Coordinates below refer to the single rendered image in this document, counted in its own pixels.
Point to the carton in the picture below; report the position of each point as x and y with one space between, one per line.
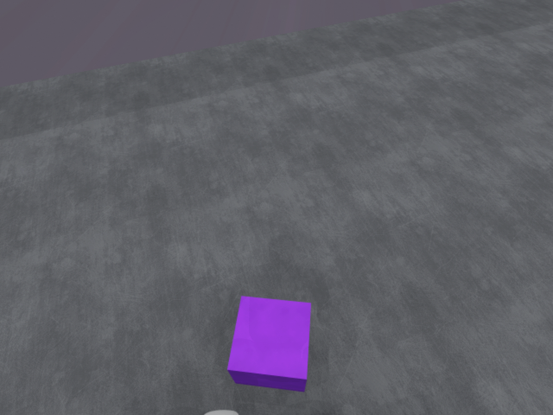
270 344

